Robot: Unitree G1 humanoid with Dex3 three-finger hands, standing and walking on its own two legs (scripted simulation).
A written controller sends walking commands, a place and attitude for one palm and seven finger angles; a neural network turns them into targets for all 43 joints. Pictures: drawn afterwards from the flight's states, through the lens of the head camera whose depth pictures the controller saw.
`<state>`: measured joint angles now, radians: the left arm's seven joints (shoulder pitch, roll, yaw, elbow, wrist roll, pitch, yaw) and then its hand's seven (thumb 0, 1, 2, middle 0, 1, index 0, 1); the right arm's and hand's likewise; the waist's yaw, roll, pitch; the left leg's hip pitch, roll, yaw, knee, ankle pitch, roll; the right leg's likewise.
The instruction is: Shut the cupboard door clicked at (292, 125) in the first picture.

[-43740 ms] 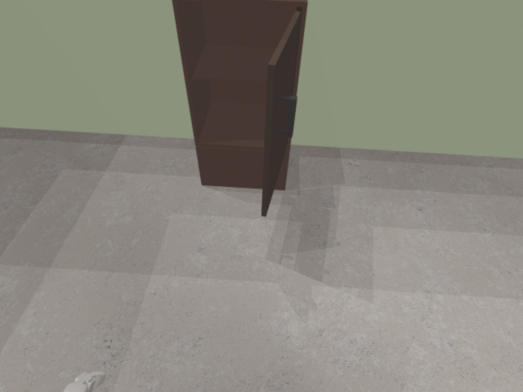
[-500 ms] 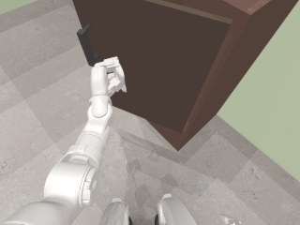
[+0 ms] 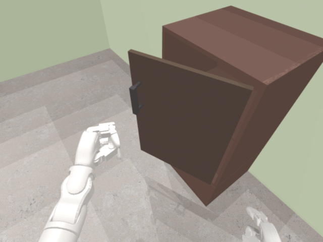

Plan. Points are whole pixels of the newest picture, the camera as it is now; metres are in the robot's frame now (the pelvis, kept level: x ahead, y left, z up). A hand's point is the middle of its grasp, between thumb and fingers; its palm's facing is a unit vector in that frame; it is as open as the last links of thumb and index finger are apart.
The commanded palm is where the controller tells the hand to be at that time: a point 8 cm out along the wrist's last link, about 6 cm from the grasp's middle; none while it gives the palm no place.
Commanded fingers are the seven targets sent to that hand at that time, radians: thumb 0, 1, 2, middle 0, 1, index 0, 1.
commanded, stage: draw the hand back to the body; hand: left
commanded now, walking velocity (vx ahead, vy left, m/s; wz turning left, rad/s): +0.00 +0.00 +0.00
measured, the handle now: (137, 98) +0.62 +0.11 -0.02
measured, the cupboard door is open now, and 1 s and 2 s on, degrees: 24 24 24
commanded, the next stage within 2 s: step back with the hand held close in 0.98 s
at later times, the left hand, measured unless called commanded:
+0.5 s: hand (18, 167) +0.22 +0.26 +0.17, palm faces +0.36 -0.86 -0.37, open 5.3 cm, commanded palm +0.16 +0.31 +0.19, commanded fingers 0.00 0.90 0.90 -0.31 -0.42 -0.31 -0.42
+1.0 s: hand (0, 180) +0.18 +0.26 +0.19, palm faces +0.45 -0.80 -0.39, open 7.4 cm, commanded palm +0.14 +0.30 +0.21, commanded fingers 0.00 0.90 0.90 -0.20 -0.30 -0.20 -0.30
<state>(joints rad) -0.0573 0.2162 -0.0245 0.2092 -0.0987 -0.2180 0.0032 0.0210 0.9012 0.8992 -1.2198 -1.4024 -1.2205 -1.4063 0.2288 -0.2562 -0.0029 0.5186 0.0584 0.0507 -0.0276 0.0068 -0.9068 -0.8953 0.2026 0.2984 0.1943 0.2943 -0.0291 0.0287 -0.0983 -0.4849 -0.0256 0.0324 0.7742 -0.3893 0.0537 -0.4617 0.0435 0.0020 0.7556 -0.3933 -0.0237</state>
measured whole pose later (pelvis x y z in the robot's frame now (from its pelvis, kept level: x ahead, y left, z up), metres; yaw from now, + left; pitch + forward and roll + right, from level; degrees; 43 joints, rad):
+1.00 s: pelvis +0.00 +0.00 +0.03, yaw +1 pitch -5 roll -1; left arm 0.47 0.37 0.31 -0.40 -0.08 -0.04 0.11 0.02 0.89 0.90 -0.22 -0.30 -0.22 -0.31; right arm 0.21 -0.24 0.03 0.62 0.03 -0.10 -0.07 0.01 -0.90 -0.90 0.21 0.30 0.20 0.29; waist 0.05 0.07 -0.01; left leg -0.11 -0.03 0.00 0.44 -0.25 0.04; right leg -0.07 0.04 -0.01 0.39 -0.24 -0.03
